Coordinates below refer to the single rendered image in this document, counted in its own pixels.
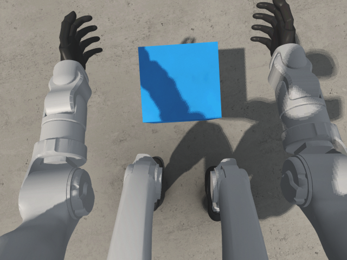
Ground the robot right upper arm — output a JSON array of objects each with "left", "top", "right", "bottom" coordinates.
[{"left": 280, "top": 153, "right": 347, "bottom": 260}]

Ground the left robot hand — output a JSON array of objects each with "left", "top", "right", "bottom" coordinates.
[{"left": 59, "top": 11, "right": 102, "bottom": 70}]

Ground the right robot hand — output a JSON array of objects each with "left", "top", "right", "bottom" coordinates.
[{"left": 250, "top": 0, "right": 296, "bottom": 57}]

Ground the right robot foot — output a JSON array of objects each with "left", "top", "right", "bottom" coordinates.
[{"left": 205, "top": 166, "right": 221, "bottom": 222}]

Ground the robot left forearm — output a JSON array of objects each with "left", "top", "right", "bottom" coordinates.
[{"left": 18, "top": 60, "right": 92, "bottom": 217}]

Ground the robot right forearm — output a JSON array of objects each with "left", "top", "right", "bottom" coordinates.
[{"left": 268, "top": 43, "right": 347, "bottom": 156}]

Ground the robot foot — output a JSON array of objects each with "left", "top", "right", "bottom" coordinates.
[
  {"left": 153, "top": 157, "right": 163, "bottom": 211},
  {"left": 205, "top": 166, "right": 221, "bottom": 222}
]

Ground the left robot foot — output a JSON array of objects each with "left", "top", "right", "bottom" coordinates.
[{"left": 153, "top": 157, "right": 163, "bottom": 211}]

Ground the carton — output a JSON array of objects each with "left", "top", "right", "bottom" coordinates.
[{"left": 138, "top": 42, "right": 222, "bottom": 124}]

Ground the robot left upper arm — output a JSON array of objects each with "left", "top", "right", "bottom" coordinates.
[{"left": 0, "top": 167, "right": 95, "bottom": 260}]

